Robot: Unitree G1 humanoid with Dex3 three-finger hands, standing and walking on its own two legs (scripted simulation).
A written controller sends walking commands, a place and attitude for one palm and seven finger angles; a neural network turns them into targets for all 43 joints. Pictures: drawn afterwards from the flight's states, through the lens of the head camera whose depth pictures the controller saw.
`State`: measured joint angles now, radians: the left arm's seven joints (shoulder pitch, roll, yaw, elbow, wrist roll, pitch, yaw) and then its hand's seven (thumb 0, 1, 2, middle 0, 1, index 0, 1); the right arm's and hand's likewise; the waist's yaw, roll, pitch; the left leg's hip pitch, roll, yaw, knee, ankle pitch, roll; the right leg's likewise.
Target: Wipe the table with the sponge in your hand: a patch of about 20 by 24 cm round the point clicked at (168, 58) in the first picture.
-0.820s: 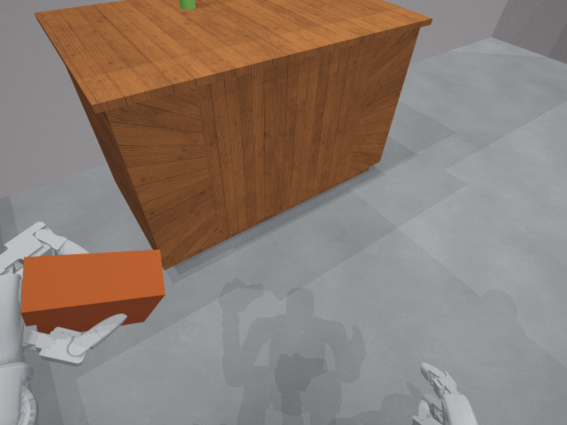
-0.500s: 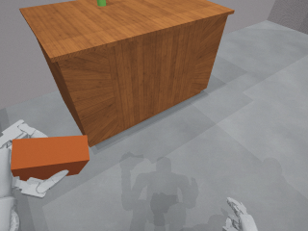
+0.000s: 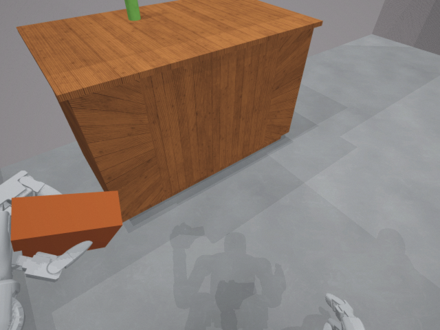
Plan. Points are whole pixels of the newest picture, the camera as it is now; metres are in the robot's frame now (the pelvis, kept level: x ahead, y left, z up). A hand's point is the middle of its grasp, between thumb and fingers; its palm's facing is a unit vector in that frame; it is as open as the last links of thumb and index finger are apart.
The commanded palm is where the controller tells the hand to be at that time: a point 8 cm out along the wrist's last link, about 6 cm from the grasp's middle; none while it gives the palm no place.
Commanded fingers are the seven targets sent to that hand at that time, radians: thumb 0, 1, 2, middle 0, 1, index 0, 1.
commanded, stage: walk to a spot facing it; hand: left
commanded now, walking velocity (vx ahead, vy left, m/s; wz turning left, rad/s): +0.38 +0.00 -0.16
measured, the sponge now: (82, 225) +0.23 +0.21 +0.15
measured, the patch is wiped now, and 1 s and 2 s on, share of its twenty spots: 0.00 0.00 0.00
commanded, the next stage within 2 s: turn to face it in 0.88 s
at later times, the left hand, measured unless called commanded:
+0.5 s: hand (111, 147) +0.37 +0.21 +0.18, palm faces +0.34 -0.86 -0.39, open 9.4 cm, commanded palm +0.31 +0.25 +0.19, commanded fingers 0.00 0.10 1.30 -1.20 -1.60 -1.20 -1.60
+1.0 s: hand (179, 100) +0.50 +0.11 +0.19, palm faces +0.31 -0.78 -0.54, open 9.4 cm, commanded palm +0.44 +0.17 +0.19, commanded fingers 0.00 0.10 1.30 -1.20 -1.60 -1.20 -1.60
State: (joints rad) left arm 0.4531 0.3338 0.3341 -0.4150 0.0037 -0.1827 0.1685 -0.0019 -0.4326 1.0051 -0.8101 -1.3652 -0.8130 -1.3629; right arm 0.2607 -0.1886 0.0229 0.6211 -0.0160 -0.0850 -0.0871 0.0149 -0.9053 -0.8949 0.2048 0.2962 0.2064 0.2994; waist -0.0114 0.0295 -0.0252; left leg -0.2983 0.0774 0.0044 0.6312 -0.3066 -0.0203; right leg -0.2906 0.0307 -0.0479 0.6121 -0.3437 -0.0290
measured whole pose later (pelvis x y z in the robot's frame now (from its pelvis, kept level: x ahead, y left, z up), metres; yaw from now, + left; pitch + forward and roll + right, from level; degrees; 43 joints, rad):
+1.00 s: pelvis +0.27 -0.11 +0.01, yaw -2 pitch +0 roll +3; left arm 0.55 0.42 0.42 -0.61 -0.01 -0.26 0.16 0.00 -0.43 1.01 -0.81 -1.37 -0.82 -1.36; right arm 0.18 -0.24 -0.05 0.58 -0.01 -0.03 -0.05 0.02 -0.91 -0.90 0.20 0.30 0.20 0.30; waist -0.04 -0.04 0.13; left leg -0.56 0.09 0.15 0.90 -0.32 -0.03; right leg -0.19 -0.06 -0.25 0.53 -0.34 -0.08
